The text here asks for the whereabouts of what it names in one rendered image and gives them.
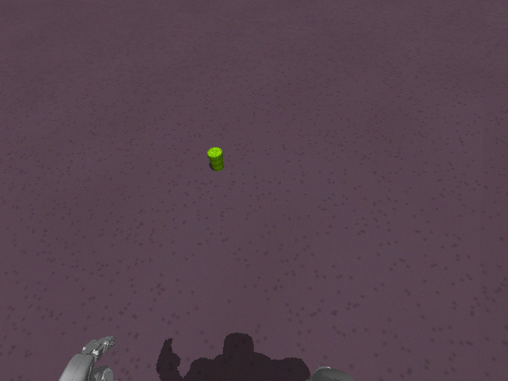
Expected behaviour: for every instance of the cup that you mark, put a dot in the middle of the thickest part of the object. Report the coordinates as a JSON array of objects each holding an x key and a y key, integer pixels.
[{"x": 216, "y": 158}]

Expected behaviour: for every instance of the left robot hand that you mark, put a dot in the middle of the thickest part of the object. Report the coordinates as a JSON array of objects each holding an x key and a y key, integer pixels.
[{"x": 80, "y": 367}]

